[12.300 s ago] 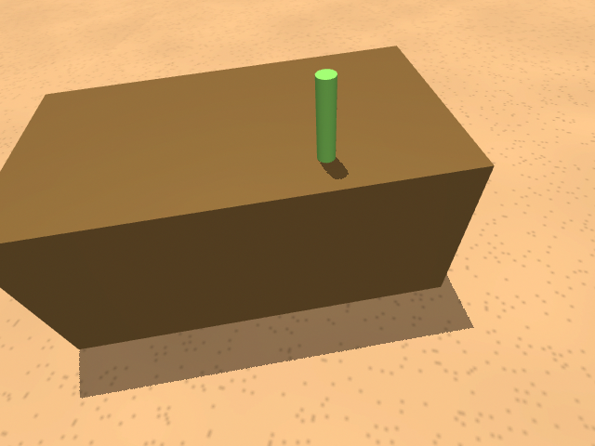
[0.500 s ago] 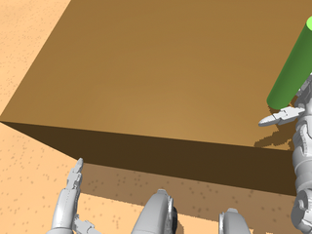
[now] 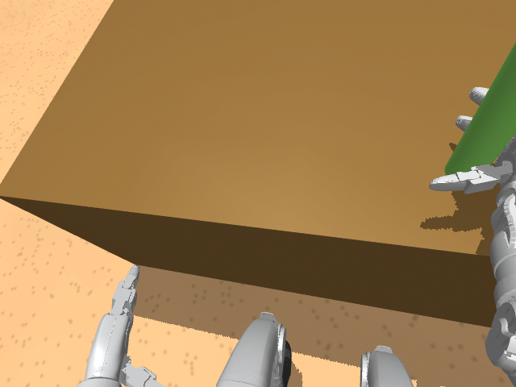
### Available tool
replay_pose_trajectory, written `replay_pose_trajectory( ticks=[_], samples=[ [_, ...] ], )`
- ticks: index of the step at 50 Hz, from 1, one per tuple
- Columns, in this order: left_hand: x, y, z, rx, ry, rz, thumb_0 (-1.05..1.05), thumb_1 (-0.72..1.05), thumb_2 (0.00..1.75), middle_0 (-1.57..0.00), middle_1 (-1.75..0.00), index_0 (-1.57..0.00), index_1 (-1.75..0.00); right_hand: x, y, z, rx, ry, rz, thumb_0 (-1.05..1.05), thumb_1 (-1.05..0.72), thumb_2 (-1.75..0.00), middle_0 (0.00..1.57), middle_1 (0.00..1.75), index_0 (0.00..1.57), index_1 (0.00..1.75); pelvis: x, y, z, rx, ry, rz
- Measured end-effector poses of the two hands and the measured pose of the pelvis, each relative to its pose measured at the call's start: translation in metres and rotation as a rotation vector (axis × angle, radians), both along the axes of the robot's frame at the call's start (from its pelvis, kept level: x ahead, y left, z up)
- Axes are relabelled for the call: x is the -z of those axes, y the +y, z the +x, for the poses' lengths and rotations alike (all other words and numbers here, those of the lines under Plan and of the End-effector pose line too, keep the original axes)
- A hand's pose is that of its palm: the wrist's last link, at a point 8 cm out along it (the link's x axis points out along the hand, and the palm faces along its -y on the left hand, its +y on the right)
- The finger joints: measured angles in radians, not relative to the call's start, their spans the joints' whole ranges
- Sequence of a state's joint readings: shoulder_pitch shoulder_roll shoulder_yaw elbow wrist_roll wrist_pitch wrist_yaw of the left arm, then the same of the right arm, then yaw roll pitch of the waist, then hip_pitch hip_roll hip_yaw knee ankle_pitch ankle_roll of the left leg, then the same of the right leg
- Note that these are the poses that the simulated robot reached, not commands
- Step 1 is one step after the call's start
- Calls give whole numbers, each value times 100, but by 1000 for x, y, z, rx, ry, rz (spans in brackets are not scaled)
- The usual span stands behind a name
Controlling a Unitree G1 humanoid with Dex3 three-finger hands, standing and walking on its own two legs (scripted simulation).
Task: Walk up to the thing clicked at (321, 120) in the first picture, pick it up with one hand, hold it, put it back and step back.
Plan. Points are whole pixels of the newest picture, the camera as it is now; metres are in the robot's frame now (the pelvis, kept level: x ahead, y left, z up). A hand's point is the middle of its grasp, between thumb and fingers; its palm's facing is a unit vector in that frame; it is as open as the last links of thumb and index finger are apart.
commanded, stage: close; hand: right
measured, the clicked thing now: (494, 123) +0.49 -0.21 +0.06
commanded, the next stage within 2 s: settle in 0.26 s
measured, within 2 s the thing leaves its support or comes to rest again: leaves its support in 0.58 s
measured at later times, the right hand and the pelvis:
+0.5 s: hand (479, 144) +0.48 -0.20 +0.02, palm faces +0.15 +0.99 +0.00, open 7.2 cm; pelvis +0.00 +0.00 +0.00, yaw +0 degrees
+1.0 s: hand (493, 119) +0.49 -0.20 +0.07, palm faces +0.16 +0.99 +0.01, open 7.2 cm; pelvis +0.01 +0.00 +0.03, yaw +0 degrees
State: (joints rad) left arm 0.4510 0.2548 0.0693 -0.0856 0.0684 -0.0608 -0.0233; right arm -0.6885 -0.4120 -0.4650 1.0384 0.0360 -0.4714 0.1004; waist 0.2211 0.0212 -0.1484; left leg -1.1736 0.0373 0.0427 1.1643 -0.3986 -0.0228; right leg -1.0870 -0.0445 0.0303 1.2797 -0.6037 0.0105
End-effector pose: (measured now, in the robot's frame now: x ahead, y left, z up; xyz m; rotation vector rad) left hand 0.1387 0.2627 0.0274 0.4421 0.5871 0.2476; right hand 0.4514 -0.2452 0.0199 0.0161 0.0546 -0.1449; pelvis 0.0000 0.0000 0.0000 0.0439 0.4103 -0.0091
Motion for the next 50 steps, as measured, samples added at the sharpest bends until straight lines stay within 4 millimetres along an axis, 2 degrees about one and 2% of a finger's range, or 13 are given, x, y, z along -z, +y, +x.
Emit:
replay_pose_trajectory(
  ticks=[7,12,14,22,27,32,40,50],
  samples=[
    [-6,2,9,2,-30,9,-1,-55,6,-6,-5,-5,-5,0,-6,-5,18,2,-1,-1,28,-32,88,60,88,60,-2,1,0,4,-10,0],
    [-11,-1,10,16,-46,16,-1,-54,6,-6,-5,-6,-5,-1,-9,0,14,-8,-2,-1,11,-48,99,75,100,75,-2,1,-1,5,-6,0],
    [-10,-3,9,19,-45,13,-1,-54,5,-6,-5,-6,-5,-1,-7,2,6,-2,-3,-1,8,-55,97,78,105,81,-2,1,-2,6,-4,1],
    [-3,1,-1,5,-6,10,-1,-54,5,-6,-6,-6,-5,-1,-8,4,13,9,-4,-3,8,-83,91,93,98,96,-1,1,-3,2,-3,0],
    [-7,-1,1,3,-14,2,-1,-55,6,-7,-6,-7,-6,-4,-3,3,0,19,-4,-3,7,-102,86,103,93,106,-5,2,-2,-1,-12,-1],
    [-6,-4,3,5,-8,-17,-1,-55,6,-7,-6,-7,-6,-17,-3,3,8,14,0,-3,9,-108,84,110,91,113,-11,2,0,2,-28,0],
    [-6,1,3,-16,12,-28,-1,-55,6,-7,-6,-7,-6,-39,-7,8,18,-3,-15,-3,9,-108,83,112,90,115,-19,2,1,0,-43,-4],
    [-6,2,8,-18,15,-52,-1,-54,6,-7,-6,-7,-6,-51,-5,9,14,9,-3,-3,9,-109,83,112,90,115,-27,2,5,2,-60,-10]
  ],
)
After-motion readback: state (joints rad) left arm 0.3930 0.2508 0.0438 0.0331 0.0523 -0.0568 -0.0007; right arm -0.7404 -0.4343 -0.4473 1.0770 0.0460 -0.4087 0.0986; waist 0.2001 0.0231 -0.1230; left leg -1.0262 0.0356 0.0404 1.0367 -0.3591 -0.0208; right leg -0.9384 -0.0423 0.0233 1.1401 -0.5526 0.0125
